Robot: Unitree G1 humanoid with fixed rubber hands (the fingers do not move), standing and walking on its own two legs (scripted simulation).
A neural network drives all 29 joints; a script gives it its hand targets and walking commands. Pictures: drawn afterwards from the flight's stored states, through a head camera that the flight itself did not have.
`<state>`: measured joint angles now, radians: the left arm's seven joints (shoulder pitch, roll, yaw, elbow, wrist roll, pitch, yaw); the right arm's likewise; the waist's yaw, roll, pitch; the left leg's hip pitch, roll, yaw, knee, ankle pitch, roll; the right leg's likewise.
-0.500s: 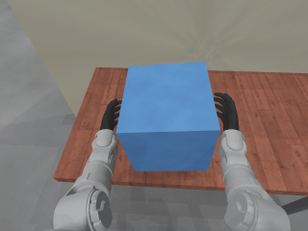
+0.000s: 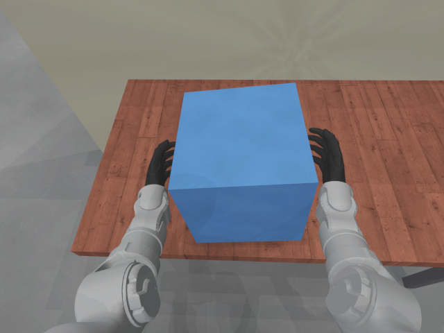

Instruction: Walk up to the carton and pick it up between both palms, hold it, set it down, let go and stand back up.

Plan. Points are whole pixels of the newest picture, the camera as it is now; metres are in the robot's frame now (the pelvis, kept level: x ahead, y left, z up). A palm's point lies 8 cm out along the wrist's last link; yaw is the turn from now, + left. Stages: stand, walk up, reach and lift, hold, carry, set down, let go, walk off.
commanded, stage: set down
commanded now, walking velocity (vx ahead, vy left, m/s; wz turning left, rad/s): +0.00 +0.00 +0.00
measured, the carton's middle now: (243, 167) +0.47 -0.02 -0.06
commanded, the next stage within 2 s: none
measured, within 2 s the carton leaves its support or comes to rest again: rests again in 1.32 s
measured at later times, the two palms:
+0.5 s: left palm (160, 183) +0.40 +0.15 -0.02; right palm (330, 177) +0.41 -0.18 +0.01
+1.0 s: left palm (162, 185) +0.40 +0.15 -0.02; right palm (331, 181) +0.40 -0.18 +0.00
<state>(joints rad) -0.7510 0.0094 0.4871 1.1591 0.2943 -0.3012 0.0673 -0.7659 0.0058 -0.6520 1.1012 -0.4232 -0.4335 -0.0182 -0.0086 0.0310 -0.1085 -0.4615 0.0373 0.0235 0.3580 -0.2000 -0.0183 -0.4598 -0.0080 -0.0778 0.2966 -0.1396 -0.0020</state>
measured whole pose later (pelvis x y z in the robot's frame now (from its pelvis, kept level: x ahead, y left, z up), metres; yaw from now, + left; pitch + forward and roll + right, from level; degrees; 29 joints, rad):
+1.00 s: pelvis -0.01 +0.00 -0.01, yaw +0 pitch +22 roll -1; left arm -0.79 0.00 0.57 1.20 0.36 -0.42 0.07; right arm -0.80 0.00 -0.74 1.13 -0.50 -0.50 0.00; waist -0.02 0.03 -0.13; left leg -0.59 0.03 0.02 0.39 -0.19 -0.01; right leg -0.60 -0.02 -0.08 0.34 -0.13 0.00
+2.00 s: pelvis -0.02 +0.00 -0.01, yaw +0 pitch +24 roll +0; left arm -0.81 -0.01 0.62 1.14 0.43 -0.43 0.05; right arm -0.78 0.04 -0.80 1.06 -0.51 -0.46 0.00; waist -0.02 -0.02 -0.12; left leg -0.67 0.04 0.02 0.45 -0.19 -0.02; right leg -0.68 -0.01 -0.08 0.41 -0.15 -0.01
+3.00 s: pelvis -0.06 -0.01 -0.06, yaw -1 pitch +32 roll +0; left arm -1.19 0.30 -0.20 1.56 -0.43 -0.35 0.02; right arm -1.14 -0.38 0.17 1.50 0.45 -0.31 0.05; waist 0.03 -0.01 -0.34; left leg -1.06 0.06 0.02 0.81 -0.30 -0.03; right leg -1.08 -0.01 -0.07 0.78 -0.25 -0.03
